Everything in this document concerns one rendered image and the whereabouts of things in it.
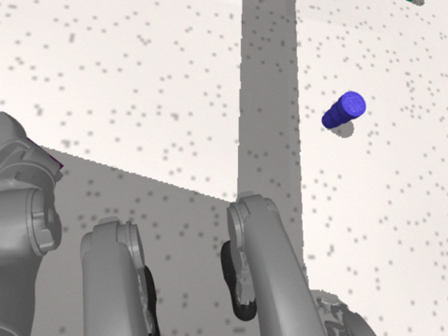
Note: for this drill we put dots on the right robot hand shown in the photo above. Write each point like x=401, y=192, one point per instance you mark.
x=353, y=323

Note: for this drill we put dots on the left robot hand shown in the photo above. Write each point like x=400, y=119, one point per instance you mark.
x=10, y=128

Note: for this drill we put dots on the right robot foot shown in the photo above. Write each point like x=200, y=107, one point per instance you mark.
x=241, y=311

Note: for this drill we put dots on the left robot foot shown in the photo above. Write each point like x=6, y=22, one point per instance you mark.
x=152, y=298

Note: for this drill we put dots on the left robot arm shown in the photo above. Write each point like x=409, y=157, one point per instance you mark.
x=29, y=228

